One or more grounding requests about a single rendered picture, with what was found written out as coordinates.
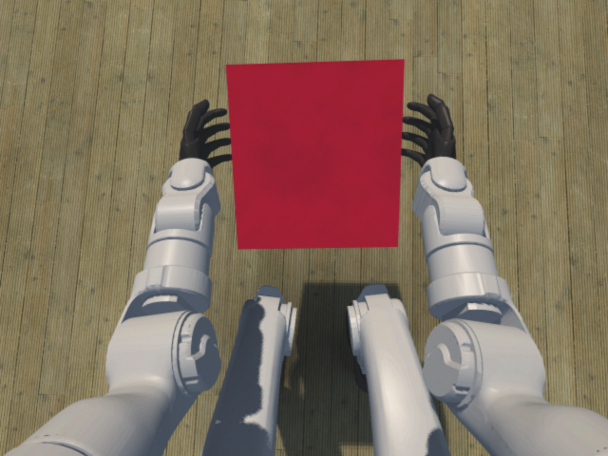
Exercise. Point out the right robot hand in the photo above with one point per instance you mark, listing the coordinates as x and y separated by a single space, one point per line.
441 141

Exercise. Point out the carton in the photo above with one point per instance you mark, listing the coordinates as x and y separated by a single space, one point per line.
316 153

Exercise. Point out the left robot shin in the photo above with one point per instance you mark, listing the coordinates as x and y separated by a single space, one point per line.
263 290

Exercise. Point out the robot right upper arm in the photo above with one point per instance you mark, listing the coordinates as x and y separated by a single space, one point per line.
492 379

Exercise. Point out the left robot forearm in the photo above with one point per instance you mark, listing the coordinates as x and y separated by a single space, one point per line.
176 268

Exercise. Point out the right robot thigh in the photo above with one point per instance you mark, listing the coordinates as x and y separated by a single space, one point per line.
404 420

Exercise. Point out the left robot hand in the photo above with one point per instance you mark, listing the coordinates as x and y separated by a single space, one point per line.
193 143

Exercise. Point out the right robot forearm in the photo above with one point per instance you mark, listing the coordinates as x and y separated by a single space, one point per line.
464 281

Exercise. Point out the robot left upper arm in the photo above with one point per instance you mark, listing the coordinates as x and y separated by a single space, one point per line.
157 366

